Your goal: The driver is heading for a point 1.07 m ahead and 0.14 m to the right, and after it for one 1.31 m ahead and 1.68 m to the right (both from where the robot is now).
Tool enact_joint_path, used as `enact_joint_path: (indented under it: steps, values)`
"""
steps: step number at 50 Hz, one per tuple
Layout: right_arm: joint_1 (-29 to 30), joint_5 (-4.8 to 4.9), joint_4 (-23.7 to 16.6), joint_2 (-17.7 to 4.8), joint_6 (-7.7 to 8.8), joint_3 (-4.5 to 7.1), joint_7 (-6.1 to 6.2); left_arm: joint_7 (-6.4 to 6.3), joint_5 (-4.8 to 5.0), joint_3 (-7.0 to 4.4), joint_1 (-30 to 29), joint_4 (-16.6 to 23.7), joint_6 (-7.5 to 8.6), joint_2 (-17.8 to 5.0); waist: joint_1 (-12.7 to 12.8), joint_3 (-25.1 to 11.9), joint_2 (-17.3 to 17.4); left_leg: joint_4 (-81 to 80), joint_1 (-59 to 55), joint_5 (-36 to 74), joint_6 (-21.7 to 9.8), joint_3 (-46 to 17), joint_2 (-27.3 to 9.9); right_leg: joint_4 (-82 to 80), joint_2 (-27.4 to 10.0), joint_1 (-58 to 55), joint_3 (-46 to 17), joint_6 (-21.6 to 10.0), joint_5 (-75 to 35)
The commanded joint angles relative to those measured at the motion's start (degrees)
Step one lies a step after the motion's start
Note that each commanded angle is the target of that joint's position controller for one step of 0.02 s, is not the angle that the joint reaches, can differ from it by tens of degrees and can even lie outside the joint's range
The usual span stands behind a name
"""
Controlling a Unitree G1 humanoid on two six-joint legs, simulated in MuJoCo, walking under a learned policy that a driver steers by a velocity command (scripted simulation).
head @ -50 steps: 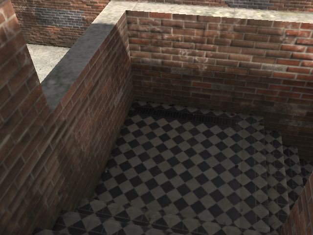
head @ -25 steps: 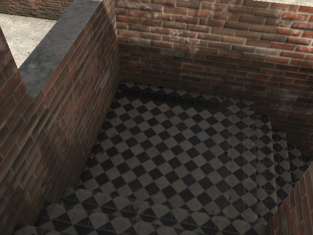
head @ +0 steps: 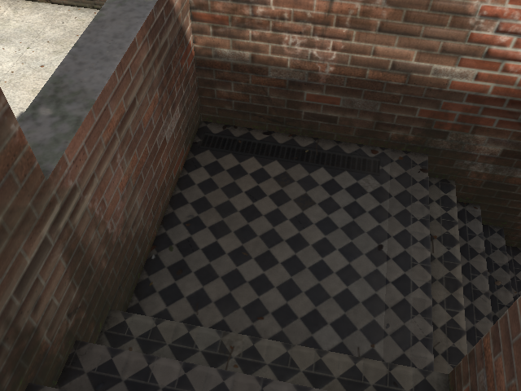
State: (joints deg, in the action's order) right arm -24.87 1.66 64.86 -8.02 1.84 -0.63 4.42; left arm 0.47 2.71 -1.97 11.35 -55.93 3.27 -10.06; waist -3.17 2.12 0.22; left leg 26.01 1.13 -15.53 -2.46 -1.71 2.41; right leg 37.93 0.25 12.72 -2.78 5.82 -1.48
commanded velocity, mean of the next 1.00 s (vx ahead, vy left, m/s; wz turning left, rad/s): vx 0.18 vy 0.00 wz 0.00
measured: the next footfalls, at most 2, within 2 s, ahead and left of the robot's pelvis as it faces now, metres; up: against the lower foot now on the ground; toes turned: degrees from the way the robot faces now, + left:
right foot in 0.24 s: +0.12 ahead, -0.10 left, -0.21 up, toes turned +0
left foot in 0.52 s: +0.17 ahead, +0.12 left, -0.20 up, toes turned -10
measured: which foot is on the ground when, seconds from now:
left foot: down 0.00-0.22, up 0.24-0.50, down 0.52-0.76, up 0.78-1.00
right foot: up 0.00-0.22, down 0.24-1.00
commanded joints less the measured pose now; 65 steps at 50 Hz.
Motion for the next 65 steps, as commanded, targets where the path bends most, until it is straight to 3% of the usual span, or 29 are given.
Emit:
enact_joint_path:
  steps: [1, 4, 7, 10, 11, 13, 14, 16, 17, 19, 20, 22, 27, 28, 29, 31, 33, 36, 38, 39, 40, 44, 47, 51, 55, 60, 62, 63, 65]
  values:
    - [-21.44, 0.64, 5.60, -6.62, -0.14, 1.25, 0.77, 0.21, 0.29, -1.19, -12.49, 5.58, 1.30, -2.11, -7.89, 2.29, 9.08, 10.83, -19.07, 50.67, -5.31, -11.47, -10.56, 10.27, 2.25, 29.88, 1.87, -2.90, 19.62]
    - [-32.83, 0.47, 8.08, -3.39, 1.76, 0.38, 2.35, 1.80, 1.06, -2.14, -21.27, 8.08, 3.03, -2.65, -9.73, 0.82, 7.26, 15.76, -22.91, 44.01, -7.59, -22.31, -16.09, 23.88, 1.69, 52.95, -8.80, -6.31, 27.91]
    - [-5.02, -1.11, 1.21, -2.74, 1.51, -0.53, 2.52, 3.58, -1.42, 0.42, 2.97, 3.93, 0.12, 5.71, 6.14, -6.19, 2.89, 26.89, 43.21, 4.04, -3.30, -6.45, -2.36, 0.86, 2.69, -17.84, 1.17, -4.85, -40.62]
    - [13.58, 0.34, -3.59, -8.65, 2.42, 0.52, -0.29, 0.63, -3.48, -1.99, 31.15, -4.30, -4.63, -2.58, 24.67, -4.11, 0.06, 51.62, 51.87, 19.76, -1.84, -10.53, -3.21, 5.07, 0.64, -29.59, -0.12, -3.52, -25.57]
    - [11.17, 2.06, -3.32, -7.51, 1.82, 0.77, -0.46, -0.03, -4.64, -1.53, 36.56, -5.00, -4.76, -2.91, 27.63, 0.30, -12.58, 72.07, 48.07, 14.18, 2.11, -3.25, 3.42, -22.17, -2.49, -27.69, 4.26, -6.92, -33.18]
    - [-6.57, 0.26, -1.21, 1.62, 1.22, -0.42, -0.88, 0.36, -3.06, 1.60, 25.67, -3.72, -3.27, -2.39, 11.44, 2.25, -16.88, 102.77, 64.89, -40.50, 0.16, -3.42, 12.67, -8.74, -14.36, -32.06, -5.72, -12.68, -76.46]
    - [-12.14, 1.69, -3.11, 4.95, 1.11, -0.96, -1.35, 1.03, -4.83, 1.22, 25.31, -4.06, -1.16, -4.87, 5.35, -2.67, -19.78, 98.22, 66.24, -35.13, -0.81, -11.75, 8.68, -3.82, -23.28, -28.45, -16.02, -23.75, -85.33]
    - [-12.69, -0.76, -3.74, -0.85, -1.98, 0.52, 0.29, 3.21, -3.99, 2.85, 16.02, -3.81, -0.02, -0.49, -1.46, -2.76, 0.94, 91.08, 59.68, -24.98, -0.25, -11.63, 4.48, -8.79, -22.47, -11.16, -13.74, -25.12, -61.47]
    - [-14.62, -2.02, -2.37, -2.59, -2.32, 1.05, 0.61, 2.41, -4.25, 2.23, 15.49, -3.19, 0.55, -3.32, -2.43, -4.44, 3.21, 86.61, 58.37, -14.91, -0.02, -12.95, 4.40, -8.06, -21.92, -4.17, -12.56, -24.37, -49.28]
    - [-2.93, 1.19, -9.99, 0.42, -4.35, -0.66, 0.65, -1.85, -5.49, 3.08, 6.35, -2.63, -0.42, -6.98, -6.67, 6.67, -1.39, 64.30, 51.73, -2.67, 5.17, -20.23, -2.58, -14.94, -27.49, 17.72, -18.13, -25.11, -27.99]
    - [1.98, -0.45, -10.41, -3.18, -4.82, 0.39, 0.50, -3.02, -4.95, 4.41, 4.79, -1.83, -0.80, -2.28, -6.57, 5.69, 9.26, 51.77, 39.43, 9.25, 4.98, -16.06, -4.08, -11.22, -18.77, 23.72, -11.16, -21.84, -26.36]
    - [-7.51, -2.52, -5.39, -0.24, -5.44, 0.36, -1.22, -2.40, -5.30, 5.00, 4.47, -2.66, -0.38, -3.70, -9.81, -1.06, 1.82, 50.97, 17.43, 22.76, 5.66, -6.17, -2.63, -7.89, -12.42, 31.66, -4.07, -19.01, -26.75]
    - [-9.75, -1.50, -6.05, -2.63, -5.75, 0.57, -2.83, -1.49, -0.09, 4.18, 8.45, -3.77, -1.03, -2.29, -8.96, 7.15, -4.32, 22.17, 3.37, 9.35, 0.15, 0.79, -1.37, 3.46, -2.83, 28.69, 3.05, -13.40, -9.59]
    - [0.59, -0.23, -8.65, -6.11, -4.02, 0.20, -3.26, -2.48, 0.09, 3.26, 23.35, -4.07, -1.78, -1.30, 4.34, 7.81, 8.85, 11.35, 15.59, 31.92, -4.86, -12.94, -5.43, 7.20, 1.24, 17.73, 1.81, -9.69, 10.57]
    - [3.31, -0.23, -9.34, -6.25, -3.30, 0.18, -4.40, -3.54, -0.76, 2.21, 30.79, -5.70, -3.33, -1.80, 8.03, 6.47, 14.94, 5.42, 20.29, 21.95, -9.55, -20.09, -7.70, 12.22, 3.26, 12.94, 2.36, -9.09, 36.12]
    - [0.05, 0.16, -8.38, -11.19, -2.57, 1.99, -5.62, -4.49, -0.22, 0.93, 20.86, -0.53, -4.45, -2.29, 5.08, 7.46, 17.06, -6.63, 21.77, -11.81, -15.90, -35.73, -12.62, 19.78, 6.22, 22.50, 4.96, -9.79, 47.13]
    - [0.08, -1.26, -9.50, -11.94, -1.74, 2.82, -4.54, -3.84, 0.94, 0.24, 9.28, 4.17, -4.55, -2.30, 3.04, 7.63, 6.32, -8.92, 24.62, -35.72, -15.98, -46.55, -15.27, 21.44, 2.32, 23.79, -1.72, -12.02, 40.60]
    - [13.09, -0.77, -14.69, -10.12, -3.35, 2.97, -1.76, -2.11, -1.71, 0.54, 16.60, 2.43, -4.36, 0.95, 9.76, 2.83, 9.58, -3.88, 41.98, -30.36, -8.65, -24.39, -6.90, 0.28, 3.53, -5.23, 4.04, -13.14, 26.22]
    - [17.82, 0.82, -16.55, -4.36, -2.13, 1.65, -2.09, -1.63, -3.00, -1.25, 34.10, -2.50, -4.25, -1.49, 17.67, -2.47, -3.62, 18.13, 55.55, -15.38, -6.82, -7.50, 3.31, -3.30, -0.02, -21.93, -7.00, -12.13, 35.72]
    - [18.14, 2.90, -19.02, -2.97, -0.75, 1.41, -2.25, -2.02, -3.71, -2.61, 33.94, -1.22, -3.50, -8.97, 13.93, 1.72, -17.30, 28.91, 62.75, -19.86, -5.29, -7.60, 5.93, -21.02, -14.45, -19.34, -37.75, -18.80, 53.86]
    - [17.66, 3.37, -18.83, -6.42, 0.70, 2.62, -1.72, -2.75, -3.91, -1.91, 28.74, 0.60, -2.41, -8.44, 9.53, 5.66, -12.13, 30.29, 65.44, -13.07, -5.61, -12.26, 0.00, -22.57, -18.08, -16.11, -43.36, -20.52, 53.50]
    - [5.26, -2.68, -12.58, -6.76, 0.58, 3.11, -2.52, -1.69, -2.56, -0.38, 19.83, 3.37, -1.54, -5.37, 2.20, -0.49, -3.63, 41.91, 51.15, 5.29, -4.21, -4.28, -3.69, -10.01, -12.73, -1.96, -23.26, -19.28, 15.45]
    - [4.52, -1.91, -13.97, -3.75, -0.78, 2.38, -3.45, -1.63, -2.05, 0.67, 20.13, 1.55, -1.39, -4.12, 0.17, 0.01, -2.08, 47.39, 46.84, 13.75, -3.50, -0.89, -4.04, -6.96, -8.97, 8.95, -17.61, -18.17, 10.45]
    - [20.74, -1.89, -20.80, -7.18, 1.29, 2.76, -5.41, -3.77, -1.82, 1.74, 31.59, -3.01, 0.78, -2.52, 8.16, 1.34, -7.45, 24.61, 60.81, 32.42, -2.69, -6.45, -6.61, 0.94, -8.28, -7.03, -19.52, -15.74, 17.32]
    - [21.12, -1.87, -24.62, -3.96, 0.91, 2.03, -7.38, -3.98, -1.67, 0.94, 23.49, -2.35, 0.14, -6.97, 7.74, 1.70, -5.12, 9.58, 16.80, 51.38, 0.39, 2.30, -0.12, 3.81, -2.86, 26.98, -6.96, -14.54, 30.69]
    - [-3.66, 0.02, -16.27, -8.29, -0.45, 5.51, -5.66, -3.77, 0.00, -0.20, 18.63, -2.57, -1.75, -3.70, -2.73, 0.69, -6.29, -14.80, 8.28, 36.40, -1.70, 0.97, -8.23, 44.57, 0.07, 10.38, -6.78, -10.15, 13.85]
    - [-21.45, -2.97, -9.06, -9.27, 0.38, 4.64, -6.78, -2.39, -1.34, 0.35, 22.22, -4.11, -0.21, 2.97, -7.00, -4.13, 12.13, 7.76, -20.41, 62.64, -7.39, -2.02, -15.05, 84.71, 11.37, 40.70, -5.62, -9.97, 54.76]
    - [-17.00, -1.50, -9.84, -10.12, 0.25, 3.70, -7.50, -1.36, -0.67, 0.32, 28.15, -0.86, 0.17, 2.32, 1.67, -5.69, 19.26, 17.99, -20.72, 62.80, -7.71, -6.97, -18.07, 82.48, 6.01, 50.08, -9.79, -11.35, 48.33]
    - [-11.88, 0.38, -10.55, -12.61, 0.05, 4.81, -8.63, -2.08, 1.02, -0.56, 24.75, 2.28, -0.35, -2.77, 3.16, -9.60, 11.60, 6.83, -6.22, 13.92, -15.03, -18.84, -24.18, 72.21, 0.47, 51.20, -7.66, -11.28, 31.26]
Keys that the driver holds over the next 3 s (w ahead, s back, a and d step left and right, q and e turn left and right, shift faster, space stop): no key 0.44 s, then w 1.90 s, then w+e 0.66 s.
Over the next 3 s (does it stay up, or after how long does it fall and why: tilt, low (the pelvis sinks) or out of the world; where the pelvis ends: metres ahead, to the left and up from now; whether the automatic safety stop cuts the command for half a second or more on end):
stays up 1.22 -0.12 -1.04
